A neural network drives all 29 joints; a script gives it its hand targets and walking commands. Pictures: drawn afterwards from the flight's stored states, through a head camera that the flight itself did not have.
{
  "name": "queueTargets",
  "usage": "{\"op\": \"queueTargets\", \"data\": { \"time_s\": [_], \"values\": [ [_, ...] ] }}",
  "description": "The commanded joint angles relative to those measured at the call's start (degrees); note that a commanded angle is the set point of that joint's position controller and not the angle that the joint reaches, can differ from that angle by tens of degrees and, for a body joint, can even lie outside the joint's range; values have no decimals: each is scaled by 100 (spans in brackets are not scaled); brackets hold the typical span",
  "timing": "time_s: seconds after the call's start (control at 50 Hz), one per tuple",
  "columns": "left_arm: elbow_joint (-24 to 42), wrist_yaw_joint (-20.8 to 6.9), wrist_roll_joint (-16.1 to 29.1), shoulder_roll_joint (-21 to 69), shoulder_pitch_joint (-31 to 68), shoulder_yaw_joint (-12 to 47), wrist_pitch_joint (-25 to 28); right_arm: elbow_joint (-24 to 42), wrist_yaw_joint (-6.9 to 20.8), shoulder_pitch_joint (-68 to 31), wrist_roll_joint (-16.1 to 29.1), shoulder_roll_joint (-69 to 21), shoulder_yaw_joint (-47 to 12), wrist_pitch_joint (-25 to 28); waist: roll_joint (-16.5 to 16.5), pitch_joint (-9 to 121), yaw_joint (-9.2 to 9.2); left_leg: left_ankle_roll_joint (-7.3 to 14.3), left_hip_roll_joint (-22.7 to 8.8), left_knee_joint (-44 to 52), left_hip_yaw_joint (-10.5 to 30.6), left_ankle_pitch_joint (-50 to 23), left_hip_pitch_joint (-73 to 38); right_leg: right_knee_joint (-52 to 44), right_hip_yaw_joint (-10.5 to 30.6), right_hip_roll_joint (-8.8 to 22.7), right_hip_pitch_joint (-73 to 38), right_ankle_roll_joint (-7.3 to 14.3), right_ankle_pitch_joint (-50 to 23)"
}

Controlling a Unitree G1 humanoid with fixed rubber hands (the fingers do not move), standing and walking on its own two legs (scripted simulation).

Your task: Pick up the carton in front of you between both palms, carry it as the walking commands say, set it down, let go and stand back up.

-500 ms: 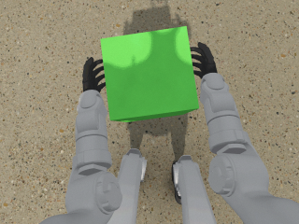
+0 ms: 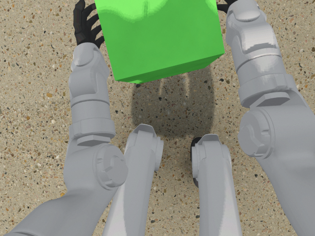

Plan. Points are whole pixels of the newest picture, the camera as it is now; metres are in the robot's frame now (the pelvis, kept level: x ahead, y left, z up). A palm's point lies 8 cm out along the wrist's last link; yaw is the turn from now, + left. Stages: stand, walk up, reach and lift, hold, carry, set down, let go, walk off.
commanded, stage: set down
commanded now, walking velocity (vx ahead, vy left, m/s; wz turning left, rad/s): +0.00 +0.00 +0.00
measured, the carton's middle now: (161, 32) +0.54 +0.07 -0.22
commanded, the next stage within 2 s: none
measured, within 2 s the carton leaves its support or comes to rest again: rests again in 0.66 s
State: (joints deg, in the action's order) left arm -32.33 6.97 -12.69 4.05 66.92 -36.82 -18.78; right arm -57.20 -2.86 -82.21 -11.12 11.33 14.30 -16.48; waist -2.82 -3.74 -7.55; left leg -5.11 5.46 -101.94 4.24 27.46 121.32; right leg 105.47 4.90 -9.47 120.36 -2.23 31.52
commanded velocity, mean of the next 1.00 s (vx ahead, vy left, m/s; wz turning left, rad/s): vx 0.00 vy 0.00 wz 0.00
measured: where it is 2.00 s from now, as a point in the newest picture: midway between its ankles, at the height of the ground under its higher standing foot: (171, 164)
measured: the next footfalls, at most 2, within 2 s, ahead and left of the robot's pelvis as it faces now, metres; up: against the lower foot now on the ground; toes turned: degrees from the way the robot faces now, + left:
none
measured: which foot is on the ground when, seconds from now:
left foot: down 0.00-1.00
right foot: down 0.00-1.00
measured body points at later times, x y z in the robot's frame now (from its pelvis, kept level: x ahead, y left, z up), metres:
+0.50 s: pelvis +0.01 -0.01 -0.07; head +0.40 +0.00 +0.15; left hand +0.51 +0.23 -0.25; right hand +0.62 -0.05 -0.26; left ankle +0.12 +0.13 -0.44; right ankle +0.09 -0.11 -0.44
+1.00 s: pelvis +0.00 -0.02 -0.09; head +0.38 -0.01 +0.14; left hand +0.50 +0.24 -0.26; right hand +0.61 -0.05 -0.27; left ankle +0.12 +0.13 -0.44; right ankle +0.09 -0.11 -0.44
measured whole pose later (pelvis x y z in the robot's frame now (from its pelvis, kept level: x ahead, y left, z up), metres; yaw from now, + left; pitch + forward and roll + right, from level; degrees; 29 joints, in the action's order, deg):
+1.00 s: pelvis +0.00 -0.02 -0.09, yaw +3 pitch +39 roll +6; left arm -46.0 2.1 -6.5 -4.1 78.5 -35.7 -14.0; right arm -71.9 -1.6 -98.2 -4.3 20.0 2.8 -12.5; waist -1.4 -22.1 -10.1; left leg -6.3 3.4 -120.6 1.5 33.2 126.4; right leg 126.4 2.5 -8.6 126.9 1.0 37.7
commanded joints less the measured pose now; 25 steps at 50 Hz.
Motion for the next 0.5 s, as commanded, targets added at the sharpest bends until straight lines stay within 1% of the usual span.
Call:
{"op": "queueTargets", "data": {
  "time_s": [0.0, 0.26, 0.3, 0.34, 0.36, 0.42, 0.48],
  "values": [
    [19, -1368, 835, 3963, 4321, 2936, 213, 62, 1120, -2831, 700, -4925, -1646, 164, -526, 6679, -467, -1, 205, 319, -1094, -1962, -3897, -690, -702, -126, -2942, 128, -1298],
    [73, -1298, 1325, 3267, 5063, 2934, 365, -83, 1027, -3652, 1330, -4224, -2302, 273, -850, 6540, -813, -40, 74, -667, -1207, -2356, -3400, 366, -594, 18, -3100, 147, -1813],
    [187, -1282, 1434, 3194, 5221, 2985, 396, -4, 1005, -3798, 1461, -4166, -2444, 306, -892, 6665, -867, -42, 53, -787, -1216, -2456, -3368, 501, -557, 37, -3231, 155, -1942],
    [303, -1302, 1540, 3153, 5344, 3006, 418, 113, 981, -3894, 1540, -4207, -2570, 318, -1040, 6723, -946, -29, 45, -846, -1207, -2586, -3167, 640, -525, 51, -3419, 157, -2212],
    [314, -1309, 1571, 3127, 5348, 3027, 423, 215, 971, -3969, 1590, -4247, -2655, 334, -1093, 6707, -931, -2, 52, -892, -1186, -2699, -3295, 675, -550, 31, -3327, 149, -2301],
    [156, -1329, 1585, 3179, 5147, 3073, 455, 208, 957, -3789, 1677, -4363, -2713, 401, -1008, 6549, -945, 27, 73, -1049, -1147, -3077, -3545, 748, -524, 29, -3070, 161, -2523],
    [-92, -1382, 1500, 3217, 4920, 2964, 486, -17, 971, -3576, 1635, -4364, -2630, 455, -975, 6135, -916, 38, 68, -1155, -1113, -3062, -3397, 780, -478, 40, -2754, 179, -2473]
  ]
}}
